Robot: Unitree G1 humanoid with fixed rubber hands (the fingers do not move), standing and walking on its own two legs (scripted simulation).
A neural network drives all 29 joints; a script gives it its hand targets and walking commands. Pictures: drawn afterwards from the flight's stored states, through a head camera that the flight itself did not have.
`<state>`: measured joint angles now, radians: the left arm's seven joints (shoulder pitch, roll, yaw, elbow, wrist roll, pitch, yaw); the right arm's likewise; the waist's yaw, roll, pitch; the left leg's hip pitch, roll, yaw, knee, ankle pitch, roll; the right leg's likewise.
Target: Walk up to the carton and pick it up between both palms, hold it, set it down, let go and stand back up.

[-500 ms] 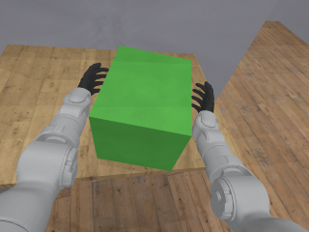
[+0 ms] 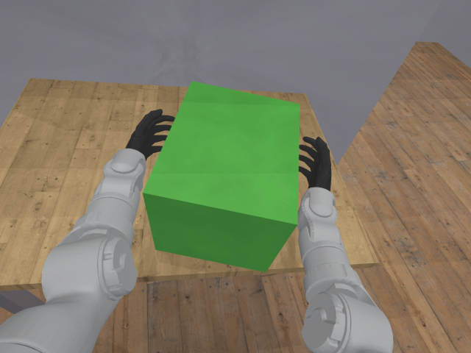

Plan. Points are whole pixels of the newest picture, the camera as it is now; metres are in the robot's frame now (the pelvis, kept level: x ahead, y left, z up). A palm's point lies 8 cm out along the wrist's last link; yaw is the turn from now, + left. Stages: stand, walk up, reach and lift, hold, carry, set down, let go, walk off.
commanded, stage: reach and lift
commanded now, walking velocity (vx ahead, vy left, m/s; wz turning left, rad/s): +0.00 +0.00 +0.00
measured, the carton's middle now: (228, 176) +0.44 -0.02 +0.02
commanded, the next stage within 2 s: none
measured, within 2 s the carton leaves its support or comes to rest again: leaves its support in 1.26 s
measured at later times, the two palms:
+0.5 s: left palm (138, 151) +0.44 +0.15 +0.08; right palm (315, 184) +0.37 -0.17 +0.08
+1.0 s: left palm (137, 152) +0.43 +0.15 +0.09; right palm (315, 184) +0.37 -0.17 +0.08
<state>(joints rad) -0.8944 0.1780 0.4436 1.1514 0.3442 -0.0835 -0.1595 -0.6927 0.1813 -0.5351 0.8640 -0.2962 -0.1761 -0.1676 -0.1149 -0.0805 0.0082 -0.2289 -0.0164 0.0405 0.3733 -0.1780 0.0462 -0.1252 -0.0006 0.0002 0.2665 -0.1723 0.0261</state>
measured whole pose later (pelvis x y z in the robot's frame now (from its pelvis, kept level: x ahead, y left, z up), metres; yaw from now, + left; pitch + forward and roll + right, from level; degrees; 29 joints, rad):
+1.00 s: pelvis +0.01 -0.01 +0.00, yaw +1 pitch +1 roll -1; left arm -0.79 0.11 0.39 0.85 0.37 0.08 -0.20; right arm -0.61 0.15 -0.41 0.83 -0.21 -0.26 -0.19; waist -0.08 -0.09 0.03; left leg -0.19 -0.01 0.03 0.34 -0.17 0.03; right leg -0.08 0.01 -0.02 0.22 -0.16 0.01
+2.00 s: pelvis -0.01 -0.02 +0.00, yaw +1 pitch -7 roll -1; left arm -0.61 0.04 0.28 0.39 0.30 0.48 -0.07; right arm -0.65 -0.04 -0.10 0.67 0.11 0.08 -0.15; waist -0.10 -0.10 0.04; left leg -0.04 -0.02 0.02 0.31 -0.15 0.02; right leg 0.06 0.00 -0.03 0.24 -0.17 0.01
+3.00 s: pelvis -0.02 -0.03 +0.00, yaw +2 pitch -8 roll +0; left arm -0.62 0.01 0.30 0.16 0.30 0.72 -0.03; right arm -0.77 -0.09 -0.06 0.65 0.19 0.23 -0.13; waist -0.10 -0.06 0.00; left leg -0.02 -0.01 0.01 0.29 -0.13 0.02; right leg 0.06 0.00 -0.04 0.26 -0.18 0.00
